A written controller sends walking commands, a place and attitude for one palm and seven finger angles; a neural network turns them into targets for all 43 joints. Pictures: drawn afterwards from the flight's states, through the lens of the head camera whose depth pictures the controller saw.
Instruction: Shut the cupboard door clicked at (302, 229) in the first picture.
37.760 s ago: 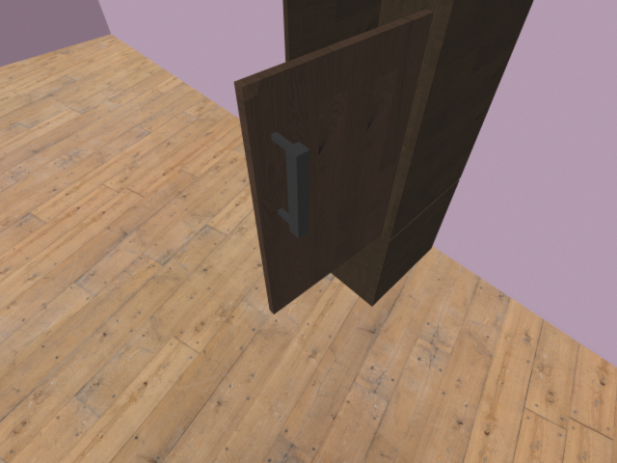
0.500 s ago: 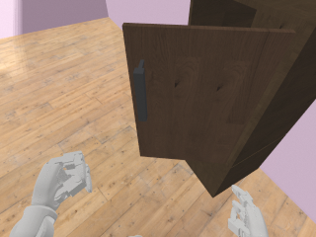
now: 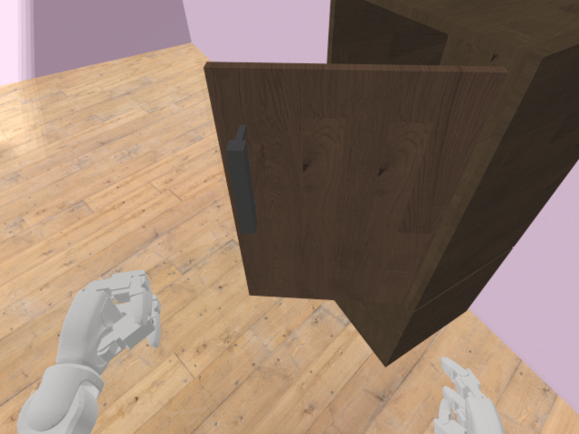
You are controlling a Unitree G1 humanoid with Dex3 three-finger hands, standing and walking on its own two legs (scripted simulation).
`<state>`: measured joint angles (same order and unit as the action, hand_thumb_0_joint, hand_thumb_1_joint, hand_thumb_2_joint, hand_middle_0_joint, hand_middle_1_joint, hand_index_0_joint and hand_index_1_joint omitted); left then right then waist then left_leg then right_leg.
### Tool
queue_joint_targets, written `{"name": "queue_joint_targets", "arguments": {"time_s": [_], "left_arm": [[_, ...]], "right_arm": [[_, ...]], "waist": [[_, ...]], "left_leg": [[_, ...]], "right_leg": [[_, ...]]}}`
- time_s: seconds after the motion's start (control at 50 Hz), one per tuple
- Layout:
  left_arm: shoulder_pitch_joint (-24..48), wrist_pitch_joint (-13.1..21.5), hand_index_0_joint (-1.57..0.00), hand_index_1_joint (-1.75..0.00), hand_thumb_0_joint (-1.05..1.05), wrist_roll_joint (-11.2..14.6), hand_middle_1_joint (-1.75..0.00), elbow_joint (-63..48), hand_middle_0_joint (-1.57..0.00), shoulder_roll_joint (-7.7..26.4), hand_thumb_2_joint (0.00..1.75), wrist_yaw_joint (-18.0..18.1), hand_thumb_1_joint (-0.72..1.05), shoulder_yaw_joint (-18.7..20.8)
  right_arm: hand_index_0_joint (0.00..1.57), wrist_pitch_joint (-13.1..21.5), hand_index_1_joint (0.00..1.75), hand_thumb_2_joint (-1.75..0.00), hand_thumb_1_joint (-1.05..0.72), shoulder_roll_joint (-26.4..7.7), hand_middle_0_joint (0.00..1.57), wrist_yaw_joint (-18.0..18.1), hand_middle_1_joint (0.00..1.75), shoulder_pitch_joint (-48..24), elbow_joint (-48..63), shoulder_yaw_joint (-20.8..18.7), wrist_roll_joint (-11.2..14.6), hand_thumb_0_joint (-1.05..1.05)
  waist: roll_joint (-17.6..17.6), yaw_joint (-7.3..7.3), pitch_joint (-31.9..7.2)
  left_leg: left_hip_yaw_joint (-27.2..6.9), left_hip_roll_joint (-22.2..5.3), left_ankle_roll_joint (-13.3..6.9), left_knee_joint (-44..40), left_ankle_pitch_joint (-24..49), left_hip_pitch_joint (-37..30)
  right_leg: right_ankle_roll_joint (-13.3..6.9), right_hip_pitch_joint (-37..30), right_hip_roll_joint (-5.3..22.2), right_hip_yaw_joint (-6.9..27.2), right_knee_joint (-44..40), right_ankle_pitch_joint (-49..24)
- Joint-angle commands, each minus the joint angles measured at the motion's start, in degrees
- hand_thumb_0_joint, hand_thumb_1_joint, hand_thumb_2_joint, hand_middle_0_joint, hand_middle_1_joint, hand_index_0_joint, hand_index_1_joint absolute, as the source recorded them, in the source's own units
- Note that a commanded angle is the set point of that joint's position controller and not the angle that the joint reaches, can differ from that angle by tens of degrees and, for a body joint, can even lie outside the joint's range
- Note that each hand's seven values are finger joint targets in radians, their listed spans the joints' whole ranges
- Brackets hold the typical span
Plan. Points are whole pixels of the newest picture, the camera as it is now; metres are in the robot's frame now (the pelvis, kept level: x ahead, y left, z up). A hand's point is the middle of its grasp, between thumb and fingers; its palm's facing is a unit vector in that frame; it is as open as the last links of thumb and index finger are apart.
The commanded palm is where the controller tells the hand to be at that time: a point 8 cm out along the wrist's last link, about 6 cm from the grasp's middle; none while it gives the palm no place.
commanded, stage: raise the hand and make a fist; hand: left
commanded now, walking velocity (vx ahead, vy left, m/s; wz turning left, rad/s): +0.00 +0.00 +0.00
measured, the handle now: (245, 182) +0.47 +0.11 +0.10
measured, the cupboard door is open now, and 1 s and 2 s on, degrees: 55 55 55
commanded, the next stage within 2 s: bring the fist close to the handle in 0.10 s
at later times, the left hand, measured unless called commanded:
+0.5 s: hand (186, 294) +0.26 +0.15 +0.10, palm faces -0.04 -1.00 -0.03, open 3.1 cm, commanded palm +0.24 +0.20 +0.10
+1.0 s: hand (239, 248) +0.33 +0.10 +0.10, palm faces -0.04 -1.00 -0.02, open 3.1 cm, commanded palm +0.32 +0.15 +0.10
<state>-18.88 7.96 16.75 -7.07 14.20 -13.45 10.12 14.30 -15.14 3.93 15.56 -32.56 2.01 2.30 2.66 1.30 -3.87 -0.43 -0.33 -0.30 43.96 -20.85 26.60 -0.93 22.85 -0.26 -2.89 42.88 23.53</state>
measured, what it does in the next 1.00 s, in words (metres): stands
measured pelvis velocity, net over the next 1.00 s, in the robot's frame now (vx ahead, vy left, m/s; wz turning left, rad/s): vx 0.00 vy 0.00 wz -0.02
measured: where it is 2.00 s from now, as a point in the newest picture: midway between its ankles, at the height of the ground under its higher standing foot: outside the picture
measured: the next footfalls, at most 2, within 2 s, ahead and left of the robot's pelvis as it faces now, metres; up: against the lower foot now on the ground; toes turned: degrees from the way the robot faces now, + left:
none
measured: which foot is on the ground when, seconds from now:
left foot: down 0.00-1.00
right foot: down 0.00-1.00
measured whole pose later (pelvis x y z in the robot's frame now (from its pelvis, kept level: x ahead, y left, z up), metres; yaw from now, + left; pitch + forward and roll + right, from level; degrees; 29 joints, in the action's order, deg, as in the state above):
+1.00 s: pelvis +0.00 +0.00 +0.00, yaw -1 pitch +4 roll +0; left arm 8.2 5.6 8.5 11.4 7.0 -0.1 -0.5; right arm 7.8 -13.7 1.7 13.5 -35.1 1.9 1.4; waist 2.4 -0.1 -2.6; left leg 0.7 -0.2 -0.1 42.0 -20.1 25.8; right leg -1.1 23.2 -0.1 -1.7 42.5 23.2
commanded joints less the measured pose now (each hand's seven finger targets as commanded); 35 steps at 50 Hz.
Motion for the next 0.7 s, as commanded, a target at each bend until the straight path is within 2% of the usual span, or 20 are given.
{"name": "queue_joint_targets", "arguments": {"time_s": [0.0,0.02,0.04,0.1,0.12,0.14,0.18,0.22,0.24,0.28,0.36,0.42,0.44,0.48,0.52,0.54,0.6,0.62,0.66,0.68], "left_arm": [[7.19,5.23,-1.30,-1.50,0.00,1.15,-1.50,-12.68,-1.30,8.20,0.90,0.22,0.90,4.88],[6.92,5.16,-1.30,-1.50,0.00,1.21,-1.50,-12.28,-1.30,9.40,0.90,0.29,0.90,5.84],[7.05,5.11,-1.30,-1.50,0.00,1.19,-1.50,-12.51,-1.30,8.06,0.90,0.05,0.90,4.69],[7.25,4.95,-1.30,-1.50,0.00,1.47,-1.50,-12.53,-1.30,8.09,0.90,-0.30,0.90,4.84],[7.02,4.81,-1.30,-1.50,0.00,1.41,-1.50,-12.04,-1.30,9.23,0.90,-0.25,0.90,5.59],[7.31,4.71,-1.30,-1.50,0.00,1.38,-1.50,-11.93,-1.30,7.95,0.90,-0.45,0.90,4.36],[7.61,4.60,-1.30,-1.50,0.00,1.72,-1.50,-11.57,-1.30,8.15,0.90,-0.62,0.90,4.69],[10.36,4.62,-1.30,-1.50,0.00,1.74,-1.50,-10.69,-1.30,8.67,0.90,-0.46,0.90,4.91],[13.76,4.67,-1.30,-1.50,0.00,1.37,-1.50,-10.73,-1.30,6.51,0.90,-0.51,0.90,2.14],[17.19,4.98,-1.30,-1.50,0.00,1.03,-1.50,-10.24,-1.30,6.12,0.90,-0.01,0.90,1.28],[22.10,4.14,-1.30,-1.50,0.00,-1.07,-1.50,-9.19,-1.30,4.11,0.90,1.90,0.90,-2.66],[22.40,2.96,-1.30,-1.50,0.00,-2.30,-1.50,-5.70,-1.30,6.24,0.90,3.92,0.90,-0.26],[23.84,2.69,-1.30,-1.50,0.00,-2.83,-1.50,-6.36,-1.30,4.14,0.90,4.38,0.90,-2.22],[23.27,1.98,-1.30,-1.50,0.00,-3.13,-1.50,-5.96,-1.30,3.49,0.90,5.75,0.90,-2.06],[22.93,1.49,-1.30,-1.50,0.00,-3.66,-1.50,-3.88,-1.30,4.87,0.90,7.21,0.90,-0.43],[24.77,1.47,-1.30,-1.50,0.00,-3.95,-1.50,-3.77,-1.30,2.73,0.90,7.56,0.90,-2.45],[28.36,1.80,-1.30,-1.50,0.00,-4.83,-1.50,-4.31,-1.30,1.76,0.90,8.92,0.90,-3.96],[28.81,1.90,-1.30,-1.50,0.00,-5.18,-1.50,-3.47,-1.30,2.12,0.90,9.41,0.90,-3.74],[28.74,1.94,-1.30,-1.50,0.00,-5.48,-1.50,-3.19,-1.30,0.20,0.90,9.76,0.90,-5.32],[30.51,2.03,-1.30,-1.50,0.00,-5.48,-1.50,-3.07,-1.30,0.43,0.90,10.02,0.90,-5.20]], "right_arm": [[0.20,3.66,0.30,-0.90,-0.90,-5.61,0.20,0.11,0.30,-5.01,9.29,-2.27,0.29,0.00],[0.20,3.51,0.30,-0.90,-0.90,-5.84,0.20,0.16,0.30,-4.93,9.00,-2.30,0.17,0.00],[0.20,3.44,0.30,-0.90,-0.90,-5.63,0.20,0.07,0.30,-5.02,9.17,-2.22,0.25,0.00],[0.20,3.25,0.30,-0.90,-0.90,-5.65,0.20,0.07,0.30,-5.07,9.23,-2.22,0.31,0.00],[0.20,3.12,0.30,-0.90,-0.90,-5.80,0.20,0.16,0.30,-5.09,9.08,-2.25,0.25,0.00],[0.20,3.06,0.30,-0.90,-0.90,-5.62,0.20,0.11,0.30,-5.29,9.27,-2.13,0.34,0.00],[0.20,3.00,0.30,-0.90,-0.90,-5.69,0.20,0.16,0.30,-5.38,9.33,-2.08,0.34,0.00],[0.20,2.81,0.30,-0.90,-0.90,-5.93,0.20,0.44,0.30,-5.20,8.76,-2.18,0.29,0.00],[0.20,2.84,0.30,-0.90,-0.90,-5.76,0.20,0.47,0.30,-5.67,8.77,-2.01,0.35,0.00],[0.20,3.08,0.30,-0.90,-0.90,-5.75,0.20,0.62,0.30,-5.57,8.28,-2.08,0.50,0.00],[0.20,3.34,0.30,-0.90,-0.90,-5.60,0.20,0.60,0.30,-5.56,7.90,-1.89,0.46,0.00],[0.20,2.62,0.30,-0.90,-0.90,-5.72,0.20,0.33,0.30,-5.58,7.52,-1.94,0.29,0.00],[0.20,2.41,0.30,-0.90,-0.90,-5.29,0.20,0.08,0.30,-6.10,7.90,-1.80,0.22,0.00],[0.20,2.03,0.30,-0.90,-0.90,-4.95,0.20,-0.46,0.30,-6.14,8.09,-1.73,0.15,0.00],[0.20,1.23,0.30,-0.90,-0.90,-5.19,0.20,-0.77,0.30,-6.01,7.90,-1.75,-0.09,0.00],[0.20,0.90,0.30,-0.90,-0.90,-4.88,0.20,-0.97,0.30,-6.41,8.06,-1.66,-0.05,0.00],[0.20,0.37,0.30,-0.90,-0.90,-4.83,0.20,-1.37,0.30,-6.59,8.08,-1.72,-0.08,0.00],[0.20,0.17,0.30,-0.90,-0.90,-4.93,0.20,-1.39,0.30,-6.28,7.80,-1.82,-0.20,0.00],[0.20,-0.18,0.30,-0.90,-0.90,-4.71,0.20,-1.64,0.30,-6.30,8.00,-1.97,-0.27,0.00],[0.20,-0.38,0.30,-0.90,-0.90,-4.80,0.20,-1.67,0.30,-6.21,7.71,-2.00,-0.29,0.00]], "waist": [[-1.40,0.00,-7.00],[-1.91,0.16,-6.73],[-1.50,-0.03,-7.23],[-0.91,0.00,-7.32],[-1.91,0.03,-6.54],[-1.61,-0.23,-6.03],[-1.76,-0.27,-5.59],[-4.19,-0.71,-5.56],[-2.94,-1.46,-5.05],[-1.76,-1.77,-5.10],[-1.47,-2.05,-6.31],[-3.41,-0.71,-7.44],[-2.40,-0.82,-8.90],[-0.70,-0.16,-9.65],[-3.91,0.10,-9.30],[-4.16,-0.42,-8.77],[-1.45,-0.69,-8.42],[-3.50,-0.77,-8.22],[-3.19,-0.83,-9.43],[-2.98,-1.16,-9.32]], "left_leg": [[-0.29,0.91,-1.20,-5.70,10.76,-5.22],[-0.44,0.82,-1.35,-5.31,11.15,-4.78],[-0.32,0.86,-1.33,-5.56,11.40,-5.05],[-0.25,0.96,-1.23,-5.52,11.40,-5.23],[-0.39,0.86,-1.35,-5.17,11.32,-4.66],[-0.29,0.87,-1.34,-5.43,10.78,-4.68],[-0.47,0.91,-1.29,-5.64,9.75,-4.61],[-0.51,0.79,-1.36,-4.96,9.19,-3.99],[-0.58,0.84,-1.45,-5.20,8.48,-4.30],[-0.91,0.77,-1.33,-5.55,6.79,-5.20],[-1.55,0.51,-1.50,-6.44,5.91,-6.51],[-1.43,0.50,-1.40,-7.04,6.80,-6.14],[-1.05,0.63,-1.42,-7.16,8.18,-7.17],[-0.78,0.59,-1.13,-7.34,9.89,-8.11],[-0.52,0.44,-1.19,-7.30,10.84,-7.25],[-0.28,0.43,-1.16,-7.58,10.59,-7.32],[-0.10,0.34,-0.95,-7.77,10.22,-8.24],[-0.24,0.21,-1.08,-7.58,10.98,-8.02],[0.05,0.18,-1.05,-7.43,12.07,-9.08],[0.05,0.25,-0.97,-7.38,11.85,-8.98]], "right_leg": [[0.65,-1.01,-0.08,1.30,-7.03,-14.39],[0.69,-1.38,0.09,1.95,-7.30,-15.16],[0.67,-1.52,0.06,1.52,-6.98,-15.57],[0.71,-1.40,0.01,1.41,-6.97,-15.88],[0.77,-1.52,0.14,1.99,-7.30,-15.74],[0.79,-0.98,0.14,1.87,-7.46,-15.04],[0.77,-0.44,0.07,1.74,-7.69,-13.62],[1.00,-0.47,0.19,2.65,-8.31,-12.36],[1.00,0.65,0.18,2.38,-8.21,-11.44],[0.83,1.85,-0.02,1.88,-8.21,-9.02],[0.62,2.47,-0.01,1.27,-7.93,-8.04],[0.42,0.78,0.02,1.27,-7.87,-8.52],[0.41,0.15,0.21,1.06,-7.30,-10.36],[0.19,-0.54,0.10,0.60,-6.83,-12.84],[0.31,-1.52,0.06,0.74,-7.06,-13.87],[0.43,-1.11,0.13,0.60,-7.10,-13.77],[0.20,-0.30,-0.05,0.42,-6.93,-13.38],[0.18,-0.77,-0.10,0.53,-6.96,-14.04],[0.25,-0.92,-0.11,0.38,-6.74,-15.73],[0.28,-0.70,-0.13,0.47,-6.77,-15.68]]}}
